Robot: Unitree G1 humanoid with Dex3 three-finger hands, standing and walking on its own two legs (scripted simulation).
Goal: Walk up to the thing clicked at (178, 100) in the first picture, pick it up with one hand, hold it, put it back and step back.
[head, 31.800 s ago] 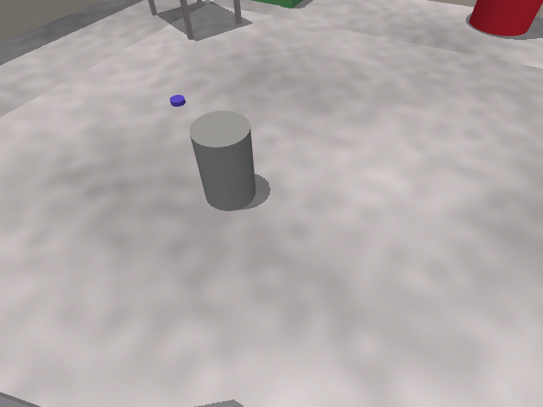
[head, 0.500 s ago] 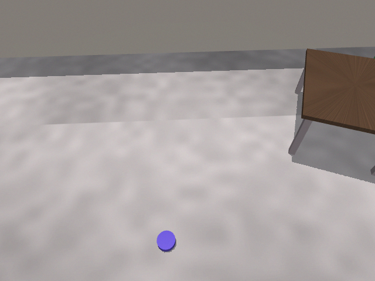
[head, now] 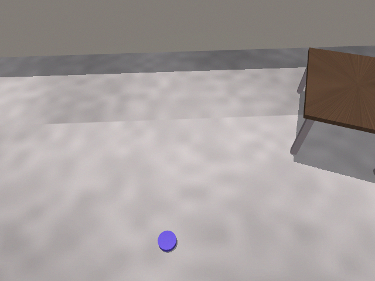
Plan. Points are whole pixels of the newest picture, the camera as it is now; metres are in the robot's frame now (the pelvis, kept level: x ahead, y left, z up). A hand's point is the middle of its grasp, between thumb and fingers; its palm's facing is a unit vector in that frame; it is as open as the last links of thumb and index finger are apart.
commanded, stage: rise first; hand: left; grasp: from above
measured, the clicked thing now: (167, 240) +0.46 +0.15 -0.77
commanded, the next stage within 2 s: none
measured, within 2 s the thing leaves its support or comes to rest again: neither
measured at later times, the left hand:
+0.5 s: hand out of the picture +0.14 +0.25 -0.18, palm faces -0.07 -0.92 -0.37, open 12.0 cm
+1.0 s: hand out of the picture +0.11 +0.25 -0.24, palm faces -0.18 -0.87 -0.45, open 14.0 cm
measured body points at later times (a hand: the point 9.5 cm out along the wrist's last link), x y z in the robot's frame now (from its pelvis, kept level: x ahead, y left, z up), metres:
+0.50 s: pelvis -0.01 +0.00 -0.03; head +0.05 +0.01 +0.41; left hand +0.14 +0.29 -0.16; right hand +0.10 -0.26 -0.14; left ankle -0.02 +0.11 -0.75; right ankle -0.01 -0.12 -0.75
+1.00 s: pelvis -0.02 +0.00 -0.10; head +0.08 +0.02 +0.34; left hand +0.12 +0.29 -0.21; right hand +0.16 -0.25 -0.18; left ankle -0.02 +0.11 -0.75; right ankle -0.01 -0.12 -0.75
